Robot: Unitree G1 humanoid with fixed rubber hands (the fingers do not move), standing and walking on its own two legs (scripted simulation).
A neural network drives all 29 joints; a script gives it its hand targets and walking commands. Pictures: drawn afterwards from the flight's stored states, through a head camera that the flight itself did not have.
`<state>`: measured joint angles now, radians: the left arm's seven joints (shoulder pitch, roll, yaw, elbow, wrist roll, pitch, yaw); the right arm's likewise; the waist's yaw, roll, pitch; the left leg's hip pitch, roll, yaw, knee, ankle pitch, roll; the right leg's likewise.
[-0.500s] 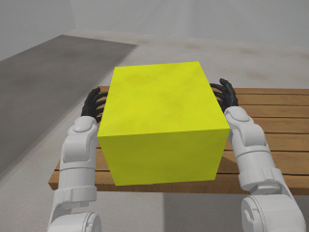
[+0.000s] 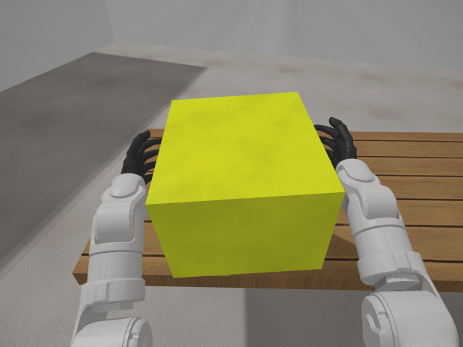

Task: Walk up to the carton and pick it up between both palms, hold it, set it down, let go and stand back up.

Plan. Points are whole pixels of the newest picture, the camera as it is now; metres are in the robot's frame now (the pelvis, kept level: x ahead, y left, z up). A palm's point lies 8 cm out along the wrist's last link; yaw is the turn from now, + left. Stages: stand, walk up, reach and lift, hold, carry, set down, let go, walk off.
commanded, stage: hold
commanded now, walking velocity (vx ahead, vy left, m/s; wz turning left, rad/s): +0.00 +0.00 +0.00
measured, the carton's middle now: (240, 177) +0.40 -0.01 +0.14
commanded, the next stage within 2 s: set down in 0.48 s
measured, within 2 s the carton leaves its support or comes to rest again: neither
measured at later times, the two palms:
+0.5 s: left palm (135, 177) +0.36 +0.16 +0.18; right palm (342, 163) +0.37 -0.18 +0.20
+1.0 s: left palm (149, 164) +0.41 +0.15 +0.17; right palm (340, 161) +0.40 -0.20 +0.18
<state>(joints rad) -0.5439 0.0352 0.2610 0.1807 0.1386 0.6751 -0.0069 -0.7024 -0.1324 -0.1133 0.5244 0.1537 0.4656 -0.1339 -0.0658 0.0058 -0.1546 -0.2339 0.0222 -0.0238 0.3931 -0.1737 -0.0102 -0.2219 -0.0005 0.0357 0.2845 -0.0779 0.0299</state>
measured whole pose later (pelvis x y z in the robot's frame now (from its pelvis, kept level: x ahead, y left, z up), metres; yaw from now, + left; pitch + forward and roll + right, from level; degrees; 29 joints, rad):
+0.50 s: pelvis +0.00 +0.00 +0.00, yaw +0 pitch +1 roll -1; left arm -0.54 0.04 0.26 0.18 0.14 0.68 -0.01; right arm -0.70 -0.13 -0.11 0.52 0.15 0.47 -0.13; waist -0.07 0.01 -0.15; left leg -0.23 0.02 -0.02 0.39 -0.17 -0.01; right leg -0.22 0.00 0.04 0.28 -0.08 0.03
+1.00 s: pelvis +0.02 +0.00 +0.00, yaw +0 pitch +1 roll -1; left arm -0.65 0.03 0.34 0.44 0.21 0.36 -0.09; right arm -0.70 -0.11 -0.16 0.63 0.05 0.20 -0.13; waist -0.07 0.00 -0.10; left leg -0.19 0.02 -0.02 0.35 -0.17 -0.01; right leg -0.20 0.00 0.04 0.27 -0.10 0.03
